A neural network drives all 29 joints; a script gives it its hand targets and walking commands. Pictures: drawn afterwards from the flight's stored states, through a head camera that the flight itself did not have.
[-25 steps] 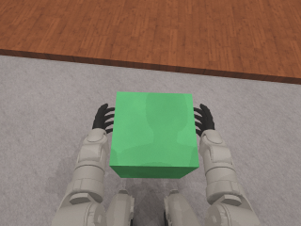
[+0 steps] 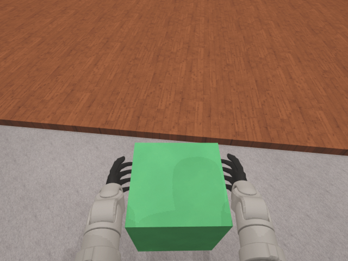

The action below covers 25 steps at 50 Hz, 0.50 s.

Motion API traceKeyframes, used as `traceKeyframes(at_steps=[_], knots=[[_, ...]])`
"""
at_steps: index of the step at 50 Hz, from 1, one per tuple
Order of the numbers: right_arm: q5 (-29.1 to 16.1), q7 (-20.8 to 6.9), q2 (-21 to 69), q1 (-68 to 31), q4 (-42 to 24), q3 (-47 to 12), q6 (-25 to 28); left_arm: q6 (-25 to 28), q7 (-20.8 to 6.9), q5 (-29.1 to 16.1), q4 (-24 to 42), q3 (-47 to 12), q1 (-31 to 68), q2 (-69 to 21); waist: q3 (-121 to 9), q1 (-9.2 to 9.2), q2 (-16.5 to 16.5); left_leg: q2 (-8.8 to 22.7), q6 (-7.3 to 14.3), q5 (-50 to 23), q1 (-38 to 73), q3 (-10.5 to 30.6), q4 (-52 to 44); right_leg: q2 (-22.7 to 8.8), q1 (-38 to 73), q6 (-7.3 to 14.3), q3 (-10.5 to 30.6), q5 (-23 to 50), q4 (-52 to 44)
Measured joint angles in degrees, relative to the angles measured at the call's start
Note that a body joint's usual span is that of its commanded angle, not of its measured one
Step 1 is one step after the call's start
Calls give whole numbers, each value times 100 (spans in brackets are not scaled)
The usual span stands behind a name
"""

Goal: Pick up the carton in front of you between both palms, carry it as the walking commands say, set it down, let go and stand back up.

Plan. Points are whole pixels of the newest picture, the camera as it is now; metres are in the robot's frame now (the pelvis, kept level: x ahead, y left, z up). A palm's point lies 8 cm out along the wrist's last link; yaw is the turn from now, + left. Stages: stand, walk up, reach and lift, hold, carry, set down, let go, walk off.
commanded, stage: reach and lift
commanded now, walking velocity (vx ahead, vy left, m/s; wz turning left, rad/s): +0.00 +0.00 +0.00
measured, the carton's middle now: (175, 200) +0.30 +0.00 -0.07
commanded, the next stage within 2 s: hold in 1.08 s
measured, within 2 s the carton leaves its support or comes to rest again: neither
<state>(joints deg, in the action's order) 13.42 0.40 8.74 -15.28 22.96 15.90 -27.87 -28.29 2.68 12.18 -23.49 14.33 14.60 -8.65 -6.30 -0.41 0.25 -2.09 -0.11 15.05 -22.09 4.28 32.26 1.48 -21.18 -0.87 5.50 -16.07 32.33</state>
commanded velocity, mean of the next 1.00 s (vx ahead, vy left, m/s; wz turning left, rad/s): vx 0.00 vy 0.00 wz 0.00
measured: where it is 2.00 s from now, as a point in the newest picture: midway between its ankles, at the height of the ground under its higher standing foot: outside the picture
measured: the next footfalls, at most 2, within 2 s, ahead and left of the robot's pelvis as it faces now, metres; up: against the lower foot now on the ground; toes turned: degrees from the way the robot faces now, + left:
right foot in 1.98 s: +0.16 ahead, -0.11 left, +0.00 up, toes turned -12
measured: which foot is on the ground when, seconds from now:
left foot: down 0.00-1.00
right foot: down 0.00-1.00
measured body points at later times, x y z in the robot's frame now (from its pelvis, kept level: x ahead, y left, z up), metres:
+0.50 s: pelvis -0.02 -0.01 +0.01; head -0.04 -0.01 +0.46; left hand +0.29 +0.14 +0.02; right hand +0.30 -0.16 +0.03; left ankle +0.01 +0.12 -0.73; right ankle +0.00 -0.13 -0.73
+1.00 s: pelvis +0.00 +0.00 +0.01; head -0.03 -0.01 +0.46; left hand +0.30 +0.14 +0.04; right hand +0.30 -0.16 +0.04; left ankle +0.01 +0.12 -0.73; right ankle +0.00 -0.13 -0.73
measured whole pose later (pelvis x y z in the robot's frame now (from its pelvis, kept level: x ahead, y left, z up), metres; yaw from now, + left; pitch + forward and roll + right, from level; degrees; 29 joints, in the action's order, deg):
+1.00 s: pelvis +0.00 +0.00 +0.01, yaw +0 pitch -5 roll +0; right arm 16.8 -0.8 9.0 -16.4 17.4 14.7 -37.7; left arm -38.0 0.5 16.0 -18.7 14.0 16.3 -9.0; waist 0.9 -0.7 0.3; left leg -1.7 -0.2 11.1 -6.5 4.6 22.5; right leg 1.1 -5.8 -0.6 5.5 -12.3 23.0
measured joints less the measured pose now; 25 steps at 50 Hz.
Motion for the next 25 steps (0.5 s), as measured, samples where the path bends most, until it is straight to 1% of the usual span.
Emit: traceKeyframes(at_steps=[5,7,10,13,15,17,22,25], knots=[[168,-70,13,-52,-99,-16,-363,-435,-78,196,168,-26,50,-7,225,-18,-6,30,-14,-170,757,24,-468,-8,752,29,-12,165,-454],[224,-71,17,-61,-212,-55,-525,-554,-164,318,204,0,100,-19,326,6,4,41,-18,-224,960,18,-595,-6,942,32,-2,215,-564],[343,-109,34,-127,-217,-39,-673,-697,-222,402,206,71,174,-39,434,20,17,51,-25,-295,1139,24,-722,-5,1112,36,-5,276,-672],[319,-71,31,-107,-297,-112,-740,-700,-273,437,231,79,151,-32,510,34,39,62,-31,-341,1224,40,-785,1,1205,40,-18,325,-745],[380,-84,38,-136,-267,-124,-763,-702,-288,454,220,102,144,-31,562,12,42,59,-33,-373,1262,57,-816,-4,1246,45,-35,348,-768],[423,-112,53,-193,-159,-48,-771,-733,-299,511,160,137,176,-40,605,13,45,63,-39,-394,1283,58,-832,-1,1264,50,-35,369,-782],[416,-132,61,-223,-186,-21,-729,-731,-282,506,234,116,187,-40,699,16,35,72,-44,-389,1236,52,-753,15,1219,53,-29,376,-716],[441,-138,99,-365,-114,126,-708,-706,-287,508,155,267,331,-78,717,-9,32,72,-46,-362,1188,57,-668,21,1185,49,-36,359,-655]])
